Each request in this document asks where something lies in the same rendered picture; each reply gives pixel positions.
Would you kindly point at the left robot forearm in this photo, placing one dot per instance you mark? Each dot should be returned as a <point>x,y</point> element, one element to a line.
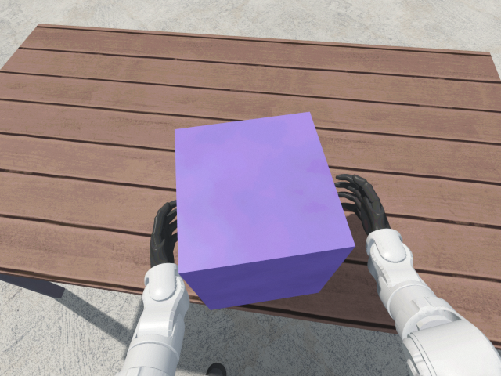
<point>157,342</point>

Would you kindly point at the left robot hand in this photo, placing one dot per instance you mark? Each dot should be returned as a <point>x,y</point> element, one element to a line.
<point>162,242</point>

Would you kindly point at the right robot forearm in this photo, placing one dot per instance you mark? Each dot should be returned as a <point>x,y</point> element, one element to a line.
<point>409,301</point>

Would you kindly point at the right robot upper arm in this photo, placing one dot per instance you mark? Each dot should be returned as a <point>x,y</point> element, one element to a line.
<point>452,349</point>

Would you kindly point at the table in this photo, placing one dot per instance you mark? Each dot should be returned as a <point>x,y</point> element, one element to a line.
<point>87,156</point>

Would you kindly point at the right robot hand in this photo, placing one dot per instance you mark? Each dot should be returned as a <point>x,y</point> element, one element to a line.
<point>367,204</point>

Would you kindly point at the carton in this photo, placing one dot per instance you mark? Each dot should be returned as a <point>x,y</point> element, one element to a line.
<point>258,214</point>

